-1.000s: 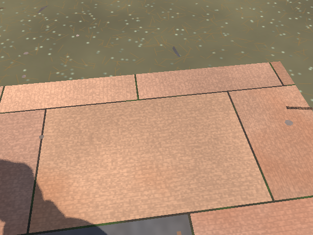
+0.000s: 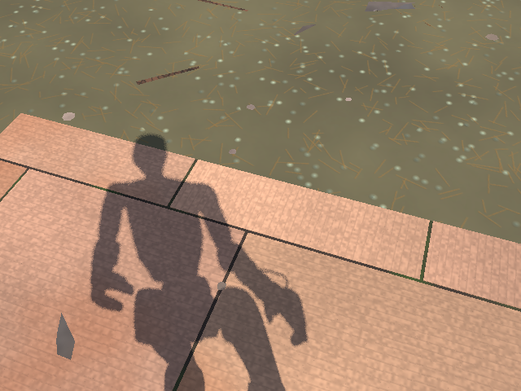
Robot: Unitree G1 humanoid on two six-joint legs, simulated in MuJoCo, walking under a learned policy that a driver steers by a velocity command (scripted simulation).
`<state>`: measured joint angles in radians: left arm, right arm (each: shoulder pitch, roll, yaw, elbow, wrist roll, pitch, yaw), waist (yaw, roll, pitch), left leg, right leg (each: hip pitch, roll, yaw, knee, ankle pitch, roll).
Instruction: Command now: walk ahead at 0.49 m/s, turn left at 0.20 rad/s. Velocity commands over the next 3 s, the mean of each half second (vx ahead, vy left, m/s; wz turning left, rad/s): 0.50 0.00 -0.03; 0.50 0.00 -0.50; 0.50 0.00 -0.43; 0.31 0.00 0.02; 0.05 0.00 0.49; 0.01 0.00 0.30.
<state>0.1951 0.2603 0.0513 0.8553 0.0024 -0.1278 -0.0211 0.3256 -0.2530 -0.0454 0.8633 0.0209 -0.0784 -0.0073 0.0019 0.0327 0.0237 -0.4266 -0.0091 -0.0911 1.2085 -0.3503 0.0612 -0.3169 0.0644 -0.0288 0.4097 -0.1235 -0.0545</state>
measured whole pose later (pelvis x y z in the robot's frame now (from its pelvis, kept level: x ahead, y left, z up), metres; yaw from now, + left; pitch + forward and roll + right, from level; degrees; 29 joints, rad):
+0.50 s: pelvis +0.27 +0.07 +0.00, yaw -4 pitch +2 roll +0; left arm 0.33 0.29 0.04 0.91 -0.03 -0.08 0.00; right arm 0.19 -0.24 -0.04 0.77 0.00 -0.11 0.02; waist 0.01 -0.04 0.01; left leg -0.31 0.01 0.09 0.45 -0.17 0.04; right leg -0.47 -0.04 0.05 1.16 -0.34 -0.03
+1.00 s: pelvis +0.52 -0.03 -0.02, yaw -22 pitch +2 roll +1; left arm 0.15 0.28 0.08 0.71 -0.02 -0.05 -0.05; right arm 0.26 -0.28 -0.06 0.84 0.02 -0.10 -0.01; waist -0.02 0.00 0.06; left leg -0.30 0.06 0.01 1.22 -0.45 0.00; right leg -0.44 0.07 -0.04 0.61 -0.20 -0.10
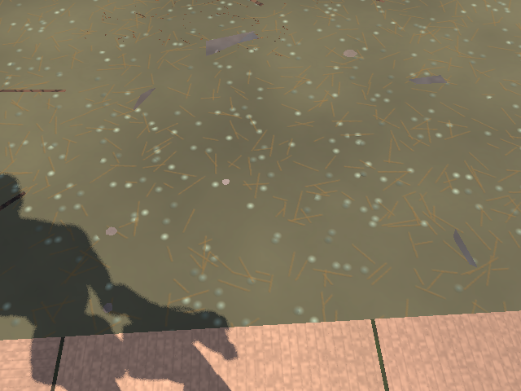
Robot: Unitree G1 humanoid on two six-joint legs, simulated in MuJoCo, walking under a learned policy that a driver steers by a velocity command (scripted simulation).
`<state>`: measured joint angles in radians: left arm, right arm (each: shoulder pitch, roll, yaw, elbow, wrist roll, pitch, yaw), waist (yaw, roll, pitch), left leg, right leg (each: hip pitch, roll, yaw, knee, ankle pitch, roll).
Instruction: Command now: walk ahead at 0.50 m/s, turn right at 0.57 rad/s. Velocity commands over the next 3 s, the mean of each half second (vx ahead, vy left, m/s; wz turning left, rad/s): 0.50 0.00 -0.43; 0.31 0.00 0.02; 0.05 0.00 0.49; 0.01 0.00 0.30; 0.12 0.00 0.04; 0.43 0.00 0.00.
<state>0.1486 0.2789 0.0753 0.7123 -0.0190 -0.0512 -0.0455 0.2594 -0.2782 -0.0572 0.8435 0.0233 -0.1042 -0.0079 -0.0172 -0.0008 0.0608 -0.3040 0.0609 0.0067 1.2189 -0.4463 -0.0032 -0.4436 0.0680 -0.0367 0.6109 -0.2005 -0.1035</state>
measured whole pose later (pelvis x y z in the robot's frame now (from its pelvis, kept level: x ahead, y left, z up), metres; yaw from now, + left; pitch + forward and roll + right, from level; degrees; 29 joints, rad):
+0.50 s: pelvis +0.29 +0.04 +0.01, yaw -12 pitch +2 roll +1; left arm 0.35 0.27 0.05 0.77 -0.02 -0.05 0.01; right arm 0.15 -0.27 -0.05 0.73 0.00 -0.13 0.03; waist 0.02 -0.02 0.00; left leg -0.40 -0.04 0.02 0.53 -0.17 0.05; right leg -0.31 0.07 0.13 1.12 -0.46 -0.05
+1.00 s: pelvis +0.48 -0.03 +0.01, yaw -8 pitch +2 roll +1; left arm 0.06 0.23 0.04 0.66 0.01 -0.04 0.00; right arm 0.29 -0.30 -0.04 0.83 0.02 -0.01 -0.01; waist -0.04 0.03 0.04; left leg -0.42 -0.01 -0.05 1.09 -0.58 -0.04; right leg -0.44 -0.02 -0.04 0.49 -0.10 -0.03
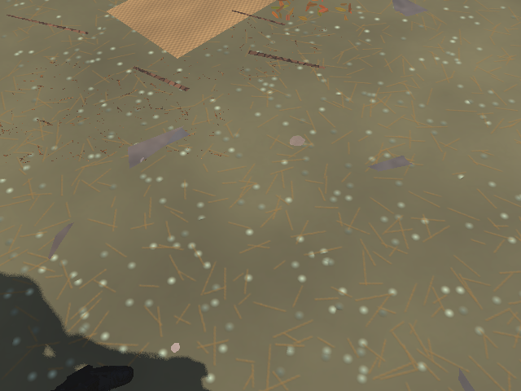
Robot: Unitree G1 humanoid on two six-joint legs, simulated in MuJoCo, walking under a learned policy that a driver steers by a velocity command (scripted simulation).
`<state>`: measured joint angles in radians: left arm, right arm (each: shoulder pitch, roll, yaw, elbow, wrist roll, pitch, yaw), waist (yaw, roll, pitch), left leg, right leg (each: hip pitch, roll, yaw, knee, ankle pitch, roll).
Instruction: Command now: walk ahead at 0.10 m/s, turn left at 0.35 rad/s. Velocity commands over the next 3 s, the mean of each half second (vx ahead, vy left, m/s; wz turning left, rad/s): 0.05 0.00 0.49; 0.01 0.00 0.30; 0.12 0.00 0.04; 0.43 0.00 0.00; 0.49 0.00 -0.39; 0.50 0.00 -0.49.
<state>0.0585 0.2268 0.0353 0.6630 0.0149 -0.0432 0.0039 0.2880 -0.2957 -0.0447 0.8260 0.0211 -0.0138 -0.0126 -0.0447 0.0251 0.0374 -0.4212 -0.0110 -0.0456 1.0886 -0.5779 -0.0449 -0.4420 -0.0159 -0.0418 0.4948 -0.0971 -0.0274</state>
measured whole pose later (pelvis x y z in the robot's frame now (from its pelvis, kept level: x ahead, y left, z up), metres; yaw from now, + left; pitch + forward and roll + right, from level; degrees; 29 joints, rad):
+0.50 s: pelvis +0.02 +0.04 +0.01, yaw +16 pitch +3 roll -3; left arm 0.08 0.31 0.10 0.79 0.00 0.02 0.05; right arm 0.25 -0.29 -0.06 0.68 0.00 0.02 -0.03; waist -0.02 -0.03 0.03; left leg -0.31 -0.02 -0.06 0.47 -0.21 0.05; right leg -0.57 0.01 0.03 1.07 -0.35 0.05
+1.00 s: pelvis +0.04 +0.02 +0.01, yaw +24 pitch +1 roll +0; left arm 0.13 0.24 0.04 0.83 0.00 0.00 0.01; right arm 0.19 -0.30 -0.06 0.68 0.00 0.04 -0.03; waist 0.01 0.03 0.03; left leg -0.30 0.00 -0.07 0.68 -0.41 -0.08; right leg -0.24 0.00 0.02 0.48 -0.25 -0.01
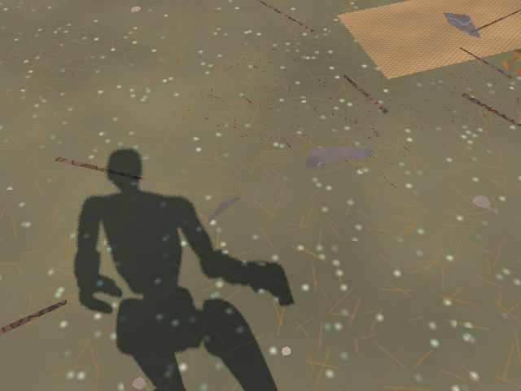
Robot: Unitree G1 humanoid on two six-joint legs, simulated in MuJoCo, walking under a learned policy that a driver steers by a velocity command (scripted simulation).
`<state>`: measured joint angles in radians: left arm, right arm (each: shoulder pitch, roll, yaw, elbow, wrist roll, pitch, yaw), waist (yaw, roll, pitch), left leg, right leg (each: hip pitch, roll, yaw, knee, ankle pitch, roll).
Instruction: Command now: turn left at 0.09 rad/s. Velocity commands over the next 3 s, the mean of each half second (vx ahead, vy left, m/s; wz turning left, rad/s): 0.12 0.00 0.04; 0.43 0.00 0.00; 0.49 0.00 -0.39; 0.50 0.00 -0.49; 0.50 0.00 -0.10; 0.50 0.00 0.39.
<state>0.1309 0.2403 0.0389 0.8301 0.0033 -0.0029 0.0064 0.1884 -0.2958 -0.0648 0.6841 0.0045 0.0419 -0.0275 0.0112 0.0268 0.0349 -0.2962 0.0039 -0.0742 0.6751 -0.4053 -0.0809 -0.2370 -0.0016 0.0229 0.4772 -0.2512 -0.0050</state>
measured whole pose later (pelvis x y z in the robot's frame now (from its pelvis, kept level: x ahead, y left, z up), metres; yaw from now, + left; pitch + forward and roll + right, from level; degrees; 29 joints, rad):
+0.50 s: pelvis +0.04 +0.00 -0.01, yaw +0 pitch +0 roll +0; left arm 0.25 0.28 0.06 0.97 -0.01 -0.09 -0.03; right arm 0.33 -0.27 -0.05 0.78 0.03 -0.01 -0.03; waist 0.02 0.04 0.00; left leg -0.25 0.00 -0.08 0.75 -0.47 0.01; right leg -0.23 0.02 -0.05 0.57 -0.32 -0.06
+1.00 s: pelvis +0.28 +0.05 -0.02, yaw -1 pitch +1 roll +0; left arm 0.40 0.28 0.03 0.97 -0.03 -0.07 0.00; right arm 0.06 -0.26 -0.04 0.69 0.01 -0.08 0.03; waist 0.06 -0.01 0.06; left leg -0.45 -0.02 0.06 0.58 -0.15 0.06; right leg -0.17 -0.01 0.06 1.05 -0.46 -0.03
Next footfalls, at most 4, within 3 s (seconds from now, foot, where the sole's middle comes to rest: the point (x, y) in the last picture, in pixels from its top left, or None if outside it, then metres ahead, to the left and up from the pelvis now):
0.04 left None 0.02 0.15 -0.78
0.92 left None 0.41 0.14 -0.78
1.48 right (328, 311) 0.70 -0.12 -0.78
1.94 left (295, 212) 1.04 -0.04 -0.78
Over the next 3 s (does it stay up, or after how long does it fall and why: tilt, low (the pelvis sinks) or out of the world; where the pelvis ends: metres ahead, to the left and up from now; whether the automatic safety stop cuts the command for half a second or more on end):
stays up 1.33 -0.34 -0.02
